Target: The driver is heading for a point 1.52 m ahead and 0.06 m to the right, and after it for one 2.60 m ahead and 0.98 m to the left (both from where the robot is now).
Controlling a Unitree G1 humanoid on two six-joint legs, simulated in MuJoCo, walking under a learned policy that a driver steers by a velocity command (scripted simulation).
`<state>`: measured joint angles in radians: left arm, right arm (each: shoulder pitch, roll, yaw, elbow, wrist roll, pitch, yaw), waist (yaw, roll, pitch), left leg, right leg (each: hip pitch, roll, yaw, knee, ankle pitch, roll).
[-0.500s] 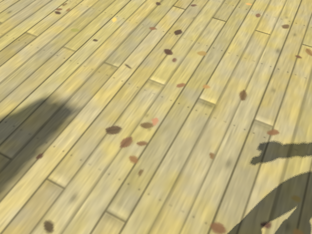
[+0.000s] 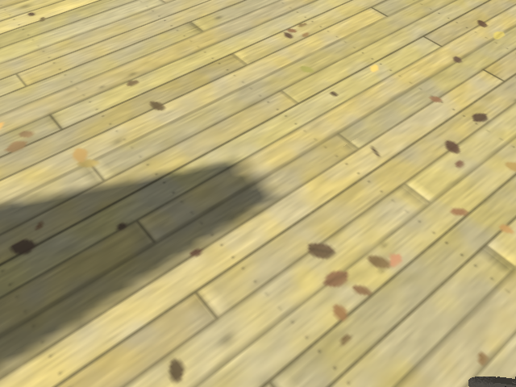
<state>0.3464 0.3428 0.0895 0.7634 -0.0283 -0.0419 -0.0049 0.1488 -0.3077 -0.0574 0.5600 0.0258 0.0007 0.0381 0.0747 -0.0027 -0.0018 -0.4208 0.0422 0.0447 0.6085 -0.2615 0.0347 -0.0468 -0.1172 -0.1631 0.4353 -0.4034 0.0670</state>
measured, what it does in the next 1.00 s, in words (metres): walks ahead: right foot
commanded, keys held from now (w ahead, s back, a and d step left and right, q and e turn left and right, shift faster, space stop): w+q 0.06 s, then w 0.94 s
